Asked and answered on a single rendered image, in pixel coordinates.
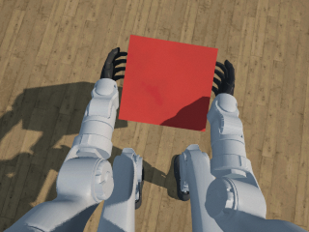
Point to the robot left hand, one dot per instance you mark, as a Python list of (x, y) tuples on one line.
[(109, 70)]

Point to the robot left upper arm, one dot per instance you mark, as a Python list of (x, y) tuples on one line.
[(81, 185)]

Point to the robot right foot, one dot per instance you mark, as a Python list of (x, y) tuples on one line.
[(183, 195)]

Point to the robot right hand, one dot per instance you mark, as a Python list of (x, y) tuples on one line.
[(227, 83)]

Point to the carton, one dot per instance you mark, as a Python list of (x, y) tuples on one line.
[(167, 83)]

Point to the robot right upper arm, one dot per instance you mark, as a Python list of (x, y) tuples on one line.
[(237, 206)]

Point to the left robot shin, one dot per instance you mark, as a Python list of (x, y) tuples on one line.
[(130, 150)]

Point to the right robot forearm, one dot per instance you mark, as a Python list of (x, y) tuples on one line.
[(228, 155)]

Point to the left robot forearm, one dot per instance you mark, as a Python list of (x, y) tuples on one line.
[(94, 139)]

